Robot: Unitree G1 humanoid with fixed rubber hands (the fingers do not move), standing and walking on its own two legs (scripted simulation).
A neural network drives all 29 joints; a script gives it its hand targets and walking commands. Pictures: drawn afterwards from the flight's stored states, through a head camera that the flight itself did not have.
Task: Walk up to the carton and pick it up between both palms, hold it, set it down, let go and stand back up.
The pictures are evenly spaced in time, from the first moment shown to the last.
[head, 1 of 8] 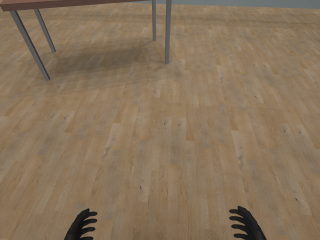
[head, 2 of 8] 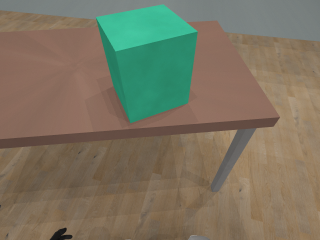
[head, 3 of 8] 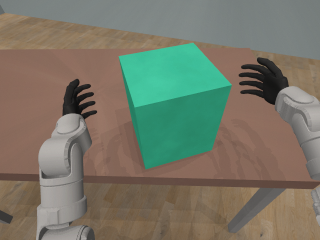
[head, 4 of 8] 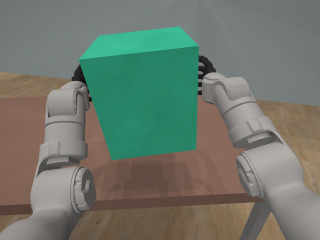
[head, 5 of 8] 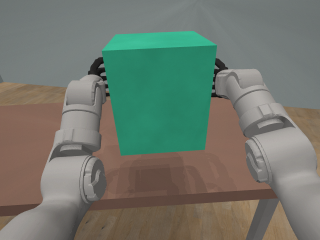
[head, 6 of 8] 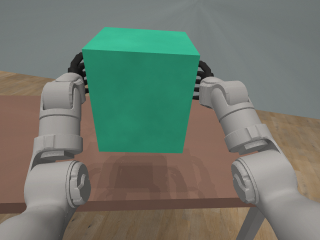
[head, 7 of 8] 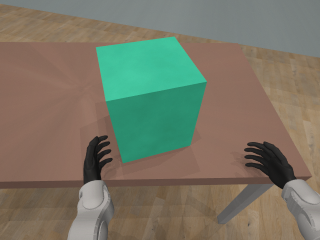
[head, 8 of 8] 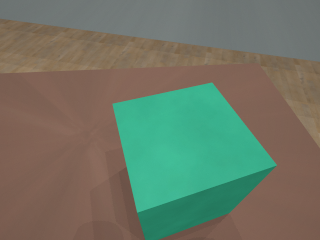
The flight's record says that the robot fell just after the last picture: no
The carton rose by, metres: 0.21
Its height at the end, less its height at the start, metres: +0.00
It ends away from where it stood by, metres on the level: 0.05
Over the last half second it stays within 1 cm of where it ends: yes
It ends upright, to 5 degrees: yes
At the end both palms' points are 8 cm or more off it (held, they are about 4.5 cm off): yes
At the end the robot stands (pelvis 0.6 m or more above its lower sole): yes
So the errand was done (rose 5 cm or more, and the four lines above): yes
